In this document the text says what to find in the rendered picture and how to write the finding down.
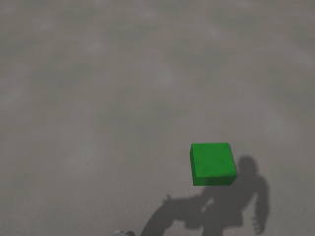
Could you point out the carton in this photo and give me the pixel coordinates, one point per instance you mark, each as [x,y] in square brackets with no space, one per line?
[212,164]

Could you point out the robot left shin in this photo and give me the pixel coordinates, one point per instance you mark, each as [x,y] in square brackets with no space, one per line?
[119,231]

